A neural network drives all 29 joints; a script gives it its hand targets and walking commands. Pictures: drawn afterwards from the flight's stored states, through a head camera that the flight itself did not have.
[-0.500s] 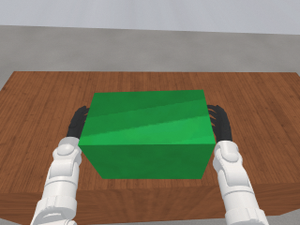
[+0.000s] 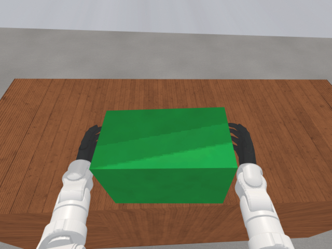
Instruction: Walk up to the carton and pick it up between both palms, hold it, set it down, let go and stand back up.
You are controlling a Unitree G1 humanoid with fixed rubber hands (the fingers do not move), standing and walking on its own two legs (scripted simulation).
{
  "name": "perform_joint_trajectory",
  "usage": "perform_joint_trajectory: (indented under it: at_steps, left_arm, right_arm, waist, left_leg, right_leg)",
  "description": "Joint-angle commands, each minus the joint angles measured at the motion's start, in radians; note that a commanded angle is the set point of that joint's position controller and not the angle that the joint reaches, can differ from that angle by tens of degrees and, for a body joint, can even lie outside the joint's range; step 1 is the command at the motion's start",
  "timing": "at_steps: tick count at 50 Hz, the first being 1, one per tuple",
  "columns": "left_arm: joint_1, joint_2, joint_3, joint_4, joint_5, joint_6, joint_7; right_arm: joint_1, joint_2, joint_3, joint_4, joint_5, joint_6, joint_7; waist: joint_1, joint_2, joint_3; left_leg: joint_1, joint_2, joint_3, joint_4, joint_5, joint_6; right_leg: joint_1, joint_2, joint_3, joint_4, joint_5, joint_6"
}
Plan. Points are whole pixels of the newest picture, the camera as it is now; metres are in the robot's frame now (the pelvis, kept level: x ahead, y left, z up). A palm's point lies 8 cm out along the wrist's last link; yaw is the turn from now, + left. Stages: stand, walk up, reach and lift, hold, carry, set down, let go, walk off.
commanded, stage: set down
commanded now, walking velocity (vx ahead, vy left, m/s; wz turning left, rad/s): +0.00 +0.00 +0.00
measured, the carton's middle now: (166, 158) +0.34 -0.01 -0.01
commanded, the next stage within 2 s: none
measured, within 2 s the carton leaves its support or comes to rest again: rests again in 0.62 s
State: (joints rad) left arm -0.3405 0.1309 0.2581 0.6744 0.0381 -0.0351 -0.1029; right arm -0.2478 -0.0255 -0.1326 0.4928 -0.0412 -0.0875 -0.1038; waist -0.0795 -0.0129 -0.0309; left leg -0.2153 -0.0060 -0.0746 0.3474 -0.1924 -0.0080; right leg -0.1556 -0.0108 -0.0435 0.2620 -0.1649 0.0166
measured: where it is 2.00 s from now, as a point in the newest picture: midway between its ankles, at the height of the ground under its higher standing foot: outside the picture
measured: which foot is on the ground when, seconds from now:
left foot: down 0.00-1.00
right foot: down 0.00-1.00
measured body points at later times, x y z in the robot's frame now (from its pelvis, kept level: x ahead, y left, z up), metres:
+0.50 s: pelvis +0.00 +0.00 +0.00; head +0.02 +0.02 +0.45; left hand +0.37 +0.18 +0.01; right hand +0.30 -0.21 +0.01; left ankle -0.01 +0.12 -0.75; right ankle -0.02 -0.13 -0.75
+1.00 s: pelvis -0.01 +0.02 -0.01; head +0.04 +0.05 +0.43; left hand +0.37 +0.21 -0.01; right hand +0.32 -0.20 +0.00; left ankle -0.01 +0.12 -0.75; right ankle -0.02 -0.13 -0.75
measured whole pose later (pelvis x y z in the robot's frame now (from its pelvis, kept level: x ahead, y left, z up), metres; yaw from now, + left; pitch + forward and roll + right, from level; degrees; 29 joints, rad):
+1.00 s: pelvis -0.01 +0.02 -0.01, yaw +0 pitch +7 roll -3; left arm -0.52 0.24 0.09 1.00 -0.05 -0.23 0.01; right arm -0.37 -0.11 -0.11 0.84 0.19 -0.27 -0.08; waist -0.08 -0.01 -0.04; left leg -0.42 -0.01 -0.07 0.57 -0.28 0.00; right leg -0.32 -0.01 -0.04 0.41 -0.21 0.04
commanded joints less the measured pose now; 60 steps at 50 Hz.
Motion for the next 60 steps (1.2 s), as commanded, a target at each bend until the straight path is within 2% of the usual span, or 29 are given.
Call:
perform_joint_trajectory:
  at_steps: [1, 6, 10, 15, 18, 19, 20, 23, 25, 27, 29, 30, 31, 33, 34, 36, 37, 38, 42, 43, 47, 48, 49, 51, 53, 56, 58, 59, 60]
  left_arm:
    - [-0.623, -0.371, -0.334, -0.118, 0.022, -0.165, -0.150]
    - [-0.642, -0.438, -0.361, -0.119, 0.026, -0.211, -0.138]
    - [-0.606, -0.398, -0.316, 0.003, 0.058, -0.207, -0.159]
    - [-0.625, -0.344, -0.300, 0.034, 0.056, -0.243, -0.141]
    - [-0.591, -0.319, -0.231, 0.116, 0.087, -0.255, -0.147]
    - [-0.577, -0.125, -0.205, 0.049, 0.059, -0.270, -0.108]
    - [-0.583, -0.186, -0.198, 0.050, 0.060, -0.271, -0.100]
    - [-0.613, 0.217, -0.041, 0.182, -0.035, -0.255, -0.025]
    - [-0.733, 0.205, -0.097, 0.147, -0.128, -0.262, 0.022]
    - [-0.639, 0.321, -0.141, 0.095, -0.215, -0.270, 0.056]
    - [-0.614, 0.232, -0.203, 0.132, -0.231, -0.279, 0.070]
    - [-0.676, 0.220, -0.210, 0.228, -0.237, -0.270, 0.062]
    - [-0.692, 0.253, -0.204, 0.297, -0.234, -0.265, 0.052]
    - [-0.757, 0.249, -0.212, 0.189, -0.256, -0.276, 0.066]
    - [-0.626, 0.285, -0.182, 0.119, -0.248, -0.272, 0.086]
    - [-0.667, 0.170, -0.213, 0.141, -0.230, -0.276, 0.095]
    - [-0.616, 0.282, -0.186, 0.075, -0.246, -0.272, 0.104]
    - [-0.629, 0.266, -0.191, 0.120, -0.233, -0.270, 0.104]
    - [-0.623, 0.252, -0.205, 0.184, -0.228, -0.271, 0.111]
    - [-0.655, 0.317, -0.219, 0.093, -0.269, -0.283, 0.130]
    - [-0.653, 0.317, -0.238, 0.144, -0.281, -0.286, 0.121]
    - [-0.533, 0.354, -0.223, 0.083, -0.284, -0.274, 0.125]
    - [-0.634, 0.346, -0.245, 0.153, -0.292, -0.278, 0.122]
    - [-0.522, 0.317, -0.243, 0.041, -0.295, -0.270, 0.127]
    - [-0.577, 0.353, -0.257, 0.079, -0.307, -0.276, 0.118]
    - [-0.369, 0.362, -0.225, 0.042, -0.298, -0.271, 0.103]
    - [-0.594, 0.384, -0.256, 0.099, -0.341, -0.281, 0.107]
    - [-0.432, 0.366, -0.254, -0.023, -0.335, -0.280, 0.099]
    - [-0.585, 0.416, -0.236, 0.169, -0.349, -0.285, 0.094]
  right_arm:
    - [-0.499, 0.500, 0.354, -0.136, -0.091, -0.100, 0.131]
    - [-0.508, 0.539, 0.326, -0.111, -0.091, -0.130, 0.145]
    - [-0.480, 0.515, 0.306, -0.024, -0.126, -0.131, 0.143]
    - [-0.500, 0.456, 0.279, -0.030, -0.115, -0.179, 0.146]
    - [-0.510, 0.436, 0.253, -0.014, -0.140, -0.195, 0.137]
    - [-0.488, 0.240, 0.220, -0.004, -0.081, -0.211, 0.117]
    - [-0.509, 0.318, 0.191, 0.030, -0.096, -0.216, 0.110]
    - [-0.552, -0.095, 0.023, 0.154, 0.011, -0.199, 0.027]
    - [-0.720, -0.079, -0.001, 0.157, 0.088, -0.198, 0.014]
    - [-0.671, -0.227, 0.031, 0.046, 0.191, -0.214, 0.002]
    - [-0.652, -0.207, 0.040, 0.112, 0.204, -0.230, 0.005]
    - [-0.675, -0.178, 0.043, 0.186, 0.194, -0.217, 0.004]
    - [-0.686, -0.172, 0.063, 0.223, 0.200, -0.199, -0.005]
    - [-0.773, -0.199, 0.022, 0.152, 0.203, -0.210, -0.001]
    - [-0.672, -0.282, 0.033, 0.089, 0.235, -0.231, -0.002]
    - [-0.692, -0.183, 0.054, 0.178, 0.227, -0.236, 0.019]
    - [-0.630, -0.311, 0.060, 0.111, 0.273, -0.238, 0.014]
    - [-0.635, -0.306, 0.038, 0.199, 0.257, -0.235, 0.017]
    - [-0.630, -0.342, -0.009, 0.260, 0.230, -0.242, 0.027]
    - [-0.642, -0.433, -0.018, 0.211, 0.278, -0.250, 0.034]
    - [-0.622, -0.422, -0.013, 0.223, 0.274, -0.239, 0.041]
    - [-0.488, -0.435, 0.030, 0.181, 0.291, -0.246, 0.030]
    - [-0.586, -0.434, -0.007, 0.225, 0.277, -0.234, 0.037]
    - [-0.491, -0.446, 0.025, 0.163, 0.292, -0.250, 0.041]
    - [-0.509, -0.467, -0.011, 0.231, 0.282, -0.244, 0.043]
    - [-0.307, -0.420, 0.092, 0.144, 0.325, -0.255, 0.037]
    - [-0.513, -0.447, 0.015, 0.199, 0.304, -0.230, 0.049]
    - [-0.376, -0.443, 0.065, 0.117, 0.333, -0.247, 0.047]
    - [-0.512, -0.472, 0.036, 0.228, 0.312, -0.213, 0.052]
  waist:
    - [-0.005, 0.013, -0.408]
    - [-0.006, 0.070, -0.442]
    - [-0.013, 0.026, -0.316]
    - [0.015, 0.048, -0.410]
    - [0.042, -0.008, -0.309]
    - [0.052, 0.019, -0.409]
    - [0.040, 0.025, -0.350]
    - [0.058, -0.008, -0.343]
    - [0.049, 0.047, -0.387]
    - [0.077, 0.052, -0.576]
    - [0.052, 0.092, -0.581]
    - [0.015, 0.065, -0.548]
    - [0.024, 0.066, -0.476]
    - [0.017, 0.071, -0.562]
    - [0.051, 0.082, -0.644]
    - [0.035, 0.128, -0.634]
    - [0.057, 0.145, -0.745]
    - [0.031, 0.173, -0.677]
    - [0.013, 0.189, -0.616]
    - [0.022, 0.244, -0.749]
    - [-0.007, 0.218, -0.679]
    - [0.019, 0.203, -0.731]
    - [0.004, 0.248, -0.696]
    - [0.015, 0.232, -0.721]
    - [-0.019, 0.244, -0.700]
    - [0.027, 0.197, -0.683]
    - [-0.017, 0.231, -0.638]
    - [0.007, 0.210, -0.698]
    - [-0.005, 0.172, -0.582]
  left_leg:
    - [0.000, -0.024, 0.090, -0.050, 0.245, -0.015]
    - [0.020, -0.023, 0.070, -0.035, 0.308, -0.035]
    - [-0.006, -0.022, 0.084, -0.053, 0.236, -0.024]
    - [-0.021, -0.022, 0.090, -0.027, 0.269, -0.027]
    - [-0.075, -0.020, 0.090, -0.050, 0.189, -0.009]
    - [-0.071, -0.022, 0.108, -0.040, 0.209, -0.017]
    - [-0.064, -0.014, 0.096, -0.032, 0.230, -0.018]
    - [-0.120, -0.011, 0.114, 0.005, 0.157, 0.001]
    - [-0.178, -0.009, 0.108, 0.046, 0.132, -0.001]
    - [-0.064, -0.004, 0.115, 0.105, 0.304, -0.029]
    - [-0.005, 0.010, 0.092, 0.143, 0.389, -0.061]
    - [-0.029, 0.005, 0.089, 0.148, 0.315, -0.047]
    - [-0.068, 0.000, 0.094, 0.146, 0.259, -0.043]
    - [-0.076, 0.008, 0.080, 0.146, 0.284, -0.046]
    - [0.010, 0.013, 0.078, 0.163, 0.401, -0.062]
    - [0.067, 0.019, 0.052, 0.200, 0.532, -0.090]
    - [0.169, 0.025, 0.072, 0.217, 0.615, -0.104]
    - [0.167, 0.032, 0.052, 0.220, 0.642, -0.116]
    - [0.167, 0.041, 0.027, 0.222, 0.646, -0.122]
    - [0.219, 0.049, 0.039, 0.235, 0.702, -0.140]
    - [0.174, 0.045, 0.033, 0.228, 0.628, -0.141]
    - [0.230, 0.042, 0.039, 0.240, 0.734, -0.141]
    - [0.210, 0.041, 0.034, 0.238, 0.667, -0.151]
    - [0.271, 0.050, 0.025, 0.240, 0.764, -0.154]
    - [0.234, 0.044, 0.020, 0.233, 0.685, -0.161]
    - [0.246, 0.032, 0.033, 0.237, 0.739, -0.146]
    - [0.166, 0.035, 0.030, 0.220, 0.608, -0.147]
    - [0.234, 0.034, 0.038, 0.225, 0.702, -0.153]
    - [0.097, 0.027, 0.032, 0.209, 0.516, -0.135]
  right_leg:
    - [0.290, -0.029, 0.032, 0.083, 0.529, 0.033]
    - [0.255, -0.023, 0.023, 0.086, 0.487, 0.026]
    - [0.279, -0.032, 0.023, 0.065, 0.454, 0.032]
    - [0.255, -0.032, 0.033, 0.096, 0.502, 0.035]
    - [0.281, -0.046, 0.042, 0.093, 0.469, 0.041]
    - [0.296, -0.040, 0.050, 0.113, 0.513, 0.042]
    - [0.254, -0.033, 0.034, 0.105, 0.454, 0.039]
    - [0.211, -0.022, 0.055, 0.118, 0.364, 0.036]
    - [0.160, -0.008, 0.048, 0.146, 0.254, 0.023]
    - [0.153, 0.017, 0.033, 0.170, 0.363, 0.011]
    - [0.065, 0.027, 0.017, 0.169, 0.354, 0.004]
    - [0.027, 0.021, 0.020, 0.161, 0.335, 0.006]
    - [0.021, 0.008, 0.030, 0.158, 0.299, 0.010]
    - [0.020, 0.028, 0.020, 0.191, 0.293, 0.003]
    - [0.032, 0.040, 0.020, 0.189, 0.375, 0.002]
    - [-0.064, 0.051, -0.004, 0.183, 0.331, -0.007]
    - [-0.080, 0.063, 0.005, 0.172, 0.384, -0.017]
    - [-0.132, 0.063, -0.007, 0.168, 0.328, -0.012]
    - [-0.200, 0.063, -0.015, 0.174, 0.224, -0.021]
    - [-0.227, 0.075, -0.022, 0.180, 0.231, -0.038]
    - [-0.232, 0.066, -0.017, 0.169, 0.204, -0.035]
    - [-0.175, 0.073, -0.015, 0.182, 0.309, -0.034]
    - [-0.223, 0.064, -0.022, 0.176, 0.218, -0.032]
    - [-0.225, 0.082, -0.024, 0.175, 0.264, -0.041]
    - [-0.227, 0.072, -0.024, 0.163, 0.223, -0.040]
    - [-0.160, 0.076, 0.000, 0.182, 0.354, -0.030]
    - [-0.236, 0.070, -0.009, 0.172, 0.213, -0.040]
    - [-0.172, 0.077, -0.016, 0.176, 0.313, -0.042]
    - [-0.238, 0.069, -0.002, 0.179, 0.176, -0.037]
